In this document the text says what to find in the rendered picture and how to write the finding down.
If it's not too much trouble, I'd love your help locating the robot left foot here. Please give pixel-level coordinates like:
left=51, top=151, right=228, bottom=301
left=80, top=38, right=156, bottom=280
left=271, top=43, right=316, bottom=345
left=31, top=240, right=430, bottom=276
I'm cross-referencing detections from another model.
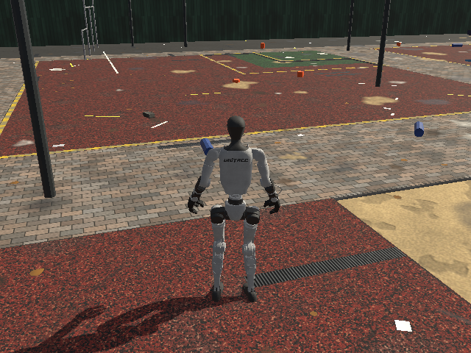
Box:
left=212, top=282, right=224, bottom=302

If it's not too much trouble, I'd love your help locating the right robot forearm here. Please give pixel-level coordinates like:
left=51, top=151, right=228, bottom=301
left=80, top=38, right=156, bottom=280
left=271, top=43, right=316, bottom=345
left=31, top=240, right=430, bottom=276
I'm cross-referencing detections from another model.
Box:
left=265, top=176, right=279, bottom=202

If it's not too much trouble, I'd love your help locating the robot right upper arm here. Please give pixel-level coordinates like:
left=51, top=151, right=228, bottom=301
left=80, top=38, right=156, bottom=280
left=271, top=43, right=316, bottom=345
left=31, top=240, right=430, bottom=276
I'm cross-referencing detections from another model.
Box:
left=251, top=148, right=272, bottom=188

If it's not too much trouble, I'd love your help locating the robot left upper arm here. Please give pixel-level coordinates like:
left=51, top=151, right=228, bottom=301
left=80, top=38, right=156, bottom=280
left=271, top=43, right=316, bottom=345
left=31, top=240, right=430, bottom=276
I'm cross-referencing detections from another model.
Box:
left=199, top=148, right=221, bottom=188

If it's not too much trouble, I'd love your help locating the robot left hand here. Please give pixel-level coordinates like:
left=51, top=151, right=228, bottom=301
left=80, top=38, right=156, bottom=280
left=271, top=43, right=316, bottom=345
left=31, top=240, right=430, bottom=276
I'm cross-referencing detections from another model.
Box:
left=188, top=197, right=204, bottom=214

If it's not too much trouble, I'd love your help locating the robot left shin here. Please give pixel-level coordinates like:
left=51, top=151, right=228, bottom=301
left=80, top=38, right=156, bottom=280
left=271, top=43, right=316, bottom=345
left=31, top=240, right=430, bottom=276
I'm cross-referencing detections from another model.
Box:
left=212, top=241, right=224, bottom=291

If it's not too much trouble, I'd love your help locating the left robot forearm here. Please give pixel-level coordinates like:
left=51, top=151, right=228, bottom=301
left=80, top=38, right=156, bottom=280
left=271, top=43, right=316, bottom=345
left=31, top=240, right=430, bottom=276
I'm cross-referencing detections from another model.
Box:
left=190, top=176, right=206, bottom=202

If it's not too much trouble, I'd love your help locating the robot right hand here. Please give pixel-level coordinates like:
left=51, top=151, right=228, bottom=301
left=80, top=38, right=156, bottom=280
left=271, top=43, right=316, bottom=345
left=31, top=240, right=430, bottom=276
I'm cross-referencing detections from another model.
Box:
left=264, top=199, right=280, bottom=214

